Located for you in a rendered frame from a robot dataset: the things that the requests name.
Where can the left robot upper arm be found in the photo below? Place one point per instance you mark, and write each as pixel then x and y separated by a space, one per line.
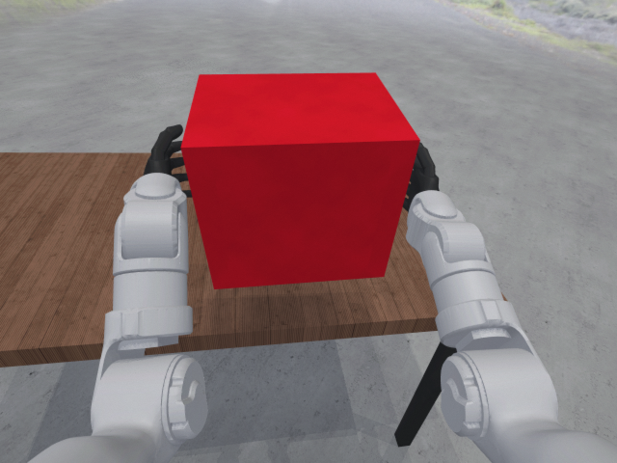
pixel 144 410

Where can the left robot hand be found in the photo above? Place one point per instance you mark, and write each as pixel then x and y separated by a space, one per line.
pixel 160 161

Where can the robot right forearm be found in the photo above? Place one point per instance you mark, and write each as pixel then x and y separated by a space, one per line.
pixel 472 314

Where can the robot left forearm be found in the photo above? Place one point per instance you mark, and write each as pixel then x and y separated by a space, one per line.
pixel 150 266

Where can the carton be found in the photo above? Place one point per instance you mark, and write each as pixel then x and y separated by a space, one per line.
pixel 296 177

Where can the right robot hand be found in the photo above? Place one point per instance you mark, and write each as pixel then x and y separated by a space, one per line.
pixel 423 176

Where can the table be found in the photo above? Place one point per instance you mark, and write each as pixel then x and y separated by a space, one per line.
pixel 58 212

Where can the right robot upper arm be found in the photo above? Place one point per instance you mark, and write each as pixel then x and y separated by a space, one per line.
pixel 503 400

